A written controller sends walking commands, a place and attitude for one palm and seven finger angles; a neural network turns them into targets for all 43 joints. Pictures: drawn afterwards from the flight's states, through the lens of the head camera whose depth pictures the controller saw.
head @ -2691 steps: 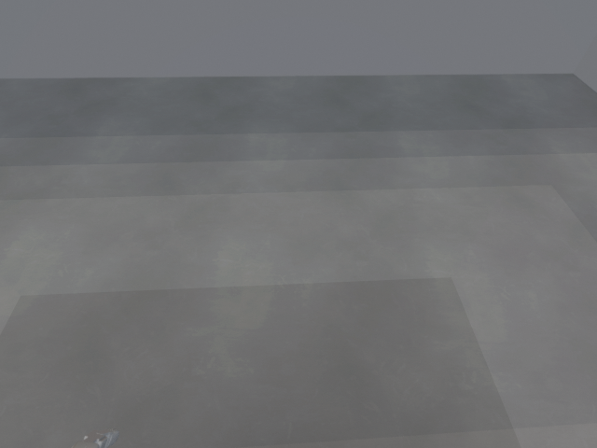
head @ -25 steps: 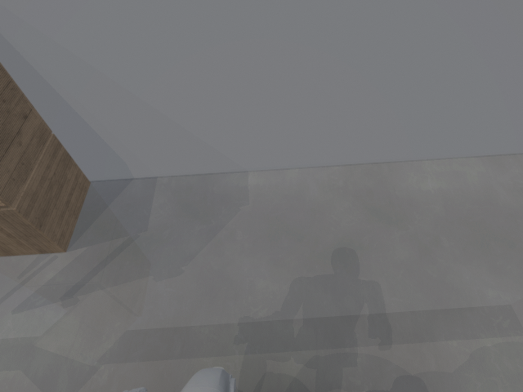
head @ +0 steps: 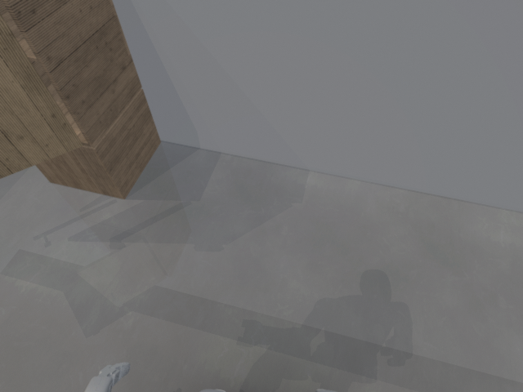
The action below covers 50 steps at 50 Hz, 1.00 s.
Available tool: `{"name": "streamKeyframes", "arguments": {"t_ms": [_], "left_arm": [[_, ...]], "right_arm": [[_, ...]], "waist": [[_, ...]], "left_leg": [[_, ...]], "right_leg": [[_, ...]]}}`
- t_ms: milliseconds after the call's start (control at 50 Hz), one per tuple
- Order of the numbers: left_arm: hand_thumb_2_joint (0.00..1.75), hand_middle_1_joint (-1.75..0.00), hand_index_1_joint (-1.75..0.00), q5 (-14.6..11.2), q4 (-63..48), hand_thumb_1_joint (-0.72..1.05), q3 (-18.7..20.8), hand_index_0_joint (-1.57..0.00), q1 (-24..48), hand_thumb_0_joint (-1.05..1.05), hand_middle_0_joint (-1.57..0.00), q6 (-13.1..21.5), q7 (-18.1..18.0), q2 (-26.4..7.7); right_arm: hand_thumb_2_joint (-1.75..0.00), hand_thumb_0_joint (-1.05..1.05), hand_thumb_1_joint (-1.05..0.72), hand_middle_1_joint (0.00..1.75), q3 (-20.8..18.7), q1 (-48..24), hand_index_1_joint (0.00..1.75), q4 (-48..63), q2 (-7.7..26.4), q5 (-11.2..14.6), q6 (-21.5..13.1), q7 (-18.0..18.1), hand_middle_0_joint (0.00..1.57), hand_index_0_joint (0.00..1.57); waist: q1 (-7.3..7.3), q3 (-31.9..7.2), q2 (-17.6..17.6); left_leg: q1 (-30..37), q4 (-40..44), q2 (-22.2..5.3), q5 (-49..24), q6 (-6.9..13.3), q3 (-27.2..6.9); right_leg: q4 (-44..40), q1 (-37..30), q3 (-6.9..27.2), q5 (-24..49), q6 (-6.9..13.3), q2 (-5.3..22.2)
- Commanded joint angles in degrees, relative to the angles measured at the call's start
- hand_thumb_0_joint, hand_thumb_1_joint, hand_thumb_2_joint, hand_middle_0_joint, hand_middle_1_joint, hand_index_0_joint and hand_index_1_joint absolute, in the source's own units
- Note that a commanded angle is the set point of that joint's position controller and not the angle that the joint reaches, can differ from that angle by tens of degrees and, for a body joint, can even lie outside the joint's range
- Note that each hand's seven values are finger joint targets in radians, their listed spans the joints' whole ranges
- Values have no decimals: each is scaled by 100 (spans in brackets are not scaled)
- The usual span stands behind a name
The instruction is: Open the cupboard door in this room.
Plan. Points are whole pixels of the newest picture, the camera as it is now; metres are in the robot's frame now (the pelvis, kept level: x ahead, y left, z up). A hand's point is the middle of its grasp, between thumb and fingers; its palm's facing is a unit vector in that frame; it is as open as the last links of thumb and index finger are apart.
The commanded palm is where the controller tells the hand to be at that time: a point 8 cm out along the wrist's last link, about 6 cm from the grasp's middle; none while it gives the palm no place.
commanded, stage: turn to face it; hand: left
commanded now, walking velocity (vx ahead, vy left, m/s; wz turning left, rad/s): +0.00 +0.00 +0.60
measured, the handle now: out of the picture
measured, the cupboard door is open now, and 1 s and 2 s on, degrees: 49 49 49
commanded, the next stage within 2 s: take the last steps up to it in 0.92 s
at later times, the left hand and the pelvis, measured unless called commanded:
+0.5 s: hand out of the picture +0.00 +0.23 -0.18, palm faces +0.35 -0.91 -0.24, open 7.3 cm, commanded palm none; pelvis +0.01 +0.00 -0.01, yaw +19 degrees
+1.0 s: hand out of the picture +0.00 +0.14 -0.15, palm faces +0.54 -0.80 -0.25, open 7.3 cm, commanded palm none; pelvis +0.05 -0.05 +0.01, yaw +33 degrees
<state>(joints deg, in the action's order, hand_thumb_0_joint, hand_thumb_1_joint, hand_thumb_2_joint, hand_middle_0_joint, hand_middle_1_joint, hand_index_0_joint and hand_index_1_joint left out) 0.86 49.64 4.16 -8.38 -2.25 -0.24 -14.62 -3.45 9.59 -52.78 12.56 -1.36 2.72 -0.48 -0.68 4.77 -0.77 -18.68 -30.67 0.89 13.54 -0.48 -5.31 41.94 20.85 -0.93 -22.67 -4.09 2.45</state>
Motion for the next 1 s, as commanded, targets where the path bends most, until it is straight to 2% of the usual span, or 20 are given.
{"name": "streamKeyframes", "arguments": {"t_ms": [0, 20, 40, 100, 140, 260, 320, 340, 360, 380, 440, 500, 640, 700, 720, 740, 760, 780, 860, 980], "left_arm": [[90, -30, -30, 48, -259, 90, 216, -20, -944, 0, -20, 257, -130, -906], [90, -30, -30, 116, -293, 90, 268, -20, -936, 0, -20, 264, -153, -1325], [90, -30, -30, 70, -347, 90, 203, -20, -763, 0, -20, 264, -172, -1209], [90, -30, -30, 38, -465, 90, 75, -20, -101, 0, -20, 267, -186, -672], [90, -30, -30, 54, -441, 90, 73, -20, -211, 0, -20, 292, -182, -697], [90, -30, -30, 101, -174, 90, 195, -20, -699, 0, -20, 264, -159, -1017], [90, -30, -30, 21, -196, 90, 243, -20, -594, 0, -20, 229, -104, -1035], [90, -30, -30, -15, -300, 90, 219, -20, -579, 0, -20, 197, -69, -858], [90, -30, -30, -44, -551, 90, 70, -20, -302, 0, -20, 178, -30, -401], [90, -30, -30, 13, -703, 90, 46, -20, 15, 0, -20, 107, -65, -468], [90, -30, -30, 11, -393, 90, 103, -20, 110, 0, -20, 78, -58, -425], [90, -30, -30, 10, -216, 90, 102, -20, -193, 0, -20, 55, -16, -378], [90, -30, -30, -19, -329, 90, 34, -20, -89, 0, -20, 78, -37, -278], [90, -30, -30, -40, -216, 90, 58, -20, -579, 0, -20, 164, -61, -336], [90, -30, -30, -23, -161, 90, 99, -20, -815, 0, -20, 227, -94, -523], [90, -30, -30, 72, -124, 90, 196, -20, -994, 0, -20, 287, -145, -1002], [90, -30, -30, 104, -171, 90, 218, -20, -949, 0, -20, 279, -151, -1295], [90, -30, -30, 60, -143, 90, 172, -20, -825, 0, -20, 325, -199, -981], [90, -30, -30, 31, -193, 90, 35, -20, -376, 0, -20, 343, -187, -548], [90, -30, -30, 69, 160, 90, 83, -20, -1016, 0, -20, 362, -183, -682]], "right_arm": [[-90, 0, -90, 30, -322, -301, 30, 637, 833, 88, -89, 27, 20, 20], [-90, 0, -90, 30, -274, -413, 30, 782, 579, 93, -105, -14, 20, 20], [-90, 0, -90, 30, -307, -411, 30, 739, 791, 28, -64, -30, 20, 20], [-90, 0, -90, 30, -280, -295, 30, 478, 657, 35, 30, -108, 20, 20], [-90, 0, -90, 30, -211, -363, 30, 451, 521, 61, 41, -143, 20, 20], [-90, 0, -90, 30, -115, -712, 30, 536, 382, 99, -22, -176, 20, 20], [-90, 0, -90, 30, -165, -158, 30, 422, 621, 66, -99, -143, 20, 20], [-90, 0, -90, 30, -278, 261, 30, 352, 1076, 26, -149, -122, 20, 20], [-90, 0, -90, 30, -444, 760, 30, 318, 1710, -10, -154, -84, 20, 20], [-90, 0, -90, 30, -452, 1023, 30, 207, 1840, 6, -126, -8, 20, 20], [-90, 0, -90, 30, -298, 285, 30, 381, 1297, -10, -184, 142, 20, 20], [-90, 0, -90, 30, -224, 33, 30, 449, 1156, -5, -236, 142, 20, 20], [-90, 0, -90, 30, -283, 35, 30, 391, 1186, -36, -148, 104, 20, 20], [-90, 0, -90, 30, -285, -168, 30, 439, 1114, 8, -122, 99, 20, 20], [-90, 0, -90, 30, -273, -196, 30, 466, 968, 51, -127, 78, 20, 20], [-90, 0, -90, 30, -226, -108, 30, 546, 624, 112, -139, 40, 20, 20], [-90, 0, -90, 30, -225, -242, 30, 670, 571, 92, -128, 8, 20, 20], [-90, 0, -90, 30, -245, -353, 30, 534, 699, 35, -62, 32, 20, 20], [-90, 0, -90, 30, -182, -182, 30, 187, 450, 67, 31, -48, 20, 20], [-90, 0, -90, 30, -56, -601, 30, 124, 246, 97, -17, -39, 20, 20]], "waist": [[407, -925, 468], [477, -740, 1822], [368, -670, 1467], [2, -407, 1393], [48, -500, 1329], [311, -512, 1328], [-31, -781, 911], [-269, -1119, -125], [-536, -1223, -1794], [-590, -1239, -1115], [-229, -895, -1053], [3, -902, -683], [-64, -757, -865], [202, -912, -801], [319, -985, -363], [364, -1073, 1113], [411, -826, 1736], [356, -622, 1807], [30, -475, 1201], [313, -538, 1162]], "left_leg": [[-1215, -572, -295, 74, 201, -652], [-1799, -2074, 438, 1964, -190, 373], [-1674, -3238, 99, 2022, -130, 86], [-1604, -3983, -229, 1196, -286, 314], [-1407, -3299, -229, 1165, -362, 592], [-627, -1323, -138, 1252, -276, 1108], [640, 216, -62, 38, -132, 1162], [1672, 579, -780, -1158, 211, 218], [2222, 808, -2326, -3327, 1077, -1874], [2009, 845, -2661, -3328, 1471, -2027], [1210, 962, -1702, -2527, 1072, -1138], [1029, 1004, -1402, -2238, 938, -731], [658, 903, -1253, -1873, 949, -1083], [191, 456, -1010, -1814, 732, -1084], [-222, 37, -743, -1315, 471, -918], [-1220, -1058, -9, 272, 39, -101], [-1389, -2400, 342, 2198, -146, 327], [-1478, -3282, 46, 2144, -97, 3], [-1360, -3757, -133, 1074, -268, 301], [-897, -1977, -75, 1307, -286, 725]], "right_leg": [[-2419, -2261, 879, 630, 356, 947], [-2799, -2066, 2231, 1103, 1058, 2411], [-2704, -1476, 1999, 1354, 1352, 2546], [-2252, -1248, 528, 2652, 1126, 1686], [-2103, -1514, 35, 3273, 1032, 1590], [-1650, -1735, -282, 3809, 993, 1847], [-702, -1173, -692, 3360, 572, 1715], [348, -233, -990, 2183, 227, 1351], [1707, 1220, -950, -1491, -153, 514], [2330, 1457, -219, -1640, -42, 497], [2676, 1367, 198, -478, -53, 474], [2199, 978, 120, -130, -70, 358], [301, 44, -135, -235, -2, -63], [-1140, -1073, -200, 629, 68, -190], [-1935, -1753, 67, 1084, 151, 113], [-2415, -2458, 1425, 1575, 571, 1454], [-2543, -1872, 2127, 2505, 1238, 2574], [-2453, -1481, 2001, 3020, 1412, 2400], [-2130, -1491, 388, 3682, 1100, 1483], [-1967, -2041, 168, 4400, 1172, 1570]]}}
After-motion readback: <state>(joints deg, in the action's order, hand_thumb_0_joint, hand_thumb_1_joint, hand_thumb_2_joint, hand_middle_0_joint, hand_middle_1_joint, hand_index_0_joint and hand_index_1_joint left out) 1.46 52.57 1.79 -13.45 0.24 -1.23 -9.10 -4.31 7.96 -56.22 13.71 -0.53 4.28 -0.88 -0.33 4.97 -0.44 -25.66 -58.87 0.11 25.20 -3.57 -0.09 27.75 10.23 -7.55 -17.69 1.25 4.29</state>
